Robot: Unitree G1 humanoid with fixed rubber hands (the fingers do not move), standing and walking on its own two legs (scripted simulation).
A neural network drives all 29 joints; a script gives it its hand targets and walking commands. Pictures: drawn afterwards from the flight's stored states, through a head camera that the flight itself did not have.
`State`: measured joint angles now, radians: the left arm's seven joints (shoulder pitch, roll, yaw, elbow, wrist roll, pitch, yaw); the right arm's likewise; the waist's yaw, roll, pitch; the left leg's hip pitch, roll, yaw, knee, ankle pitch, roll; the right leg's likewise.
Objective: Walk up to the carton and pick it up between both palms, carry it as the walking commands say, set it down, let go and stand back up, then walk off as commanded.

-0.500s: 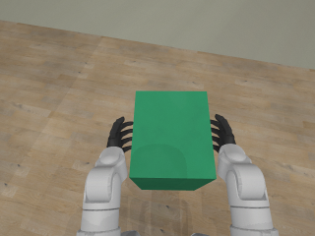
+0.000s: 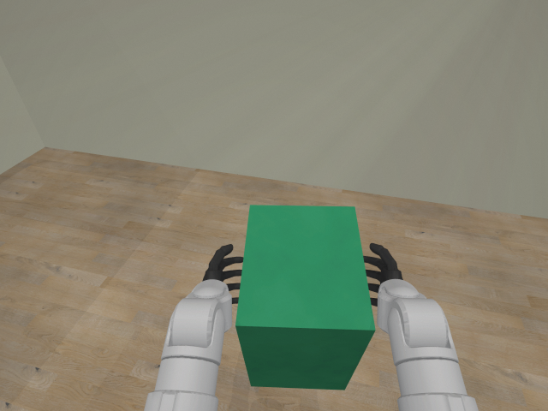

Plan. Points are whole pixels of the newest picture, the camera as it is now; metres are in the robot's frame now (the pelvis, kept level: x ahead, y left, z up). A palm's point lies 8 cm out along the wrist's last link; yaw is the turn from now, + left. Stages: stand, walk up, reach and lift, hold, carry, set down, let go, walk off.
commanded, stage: carry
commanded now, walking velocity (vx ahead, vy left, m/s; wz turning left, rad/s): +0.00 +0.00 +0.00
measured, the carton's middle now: (299, 302) +0.31 -0.01 +0.00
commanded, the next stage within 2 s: none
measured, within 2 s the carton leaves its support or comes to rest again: neither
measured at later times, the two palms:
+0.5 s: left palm (211, 299) +0.28 +0.13 +0.04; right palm (378, 306) +0.28 -0.12 +0.03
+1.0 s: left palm (222, 295) +0.28 +0.11 +0.05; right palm (391, 301) +0.28 -0.14 +0.04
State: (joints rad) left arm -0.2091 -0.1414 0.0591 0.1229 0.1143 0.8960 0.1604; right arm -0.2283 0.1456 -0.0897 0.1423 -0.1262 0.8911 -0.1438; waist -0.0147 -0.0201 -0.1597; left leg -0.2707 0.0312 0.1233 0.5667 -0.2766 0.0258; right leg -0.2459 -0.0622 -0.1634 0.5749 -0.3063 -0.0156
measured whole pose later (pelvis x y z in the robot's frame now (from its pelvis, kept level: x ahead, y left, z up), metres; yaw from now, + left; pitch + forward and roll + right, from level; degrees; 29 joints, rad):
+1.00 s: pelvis -0.01 -0.01 +0.00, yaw +1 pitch +0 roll +0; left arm -0.23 -0.15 0.07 0.10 0.10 0.84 0.17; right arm -0.23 0.14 -0.09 0.10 -0.12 0.85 -0.16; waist -0.01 0.03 -0.04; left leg -0.30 0.04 0.10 0.56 -0.26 0.01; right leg -0.26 -0.06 -0.19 0.57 -0.30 -0.03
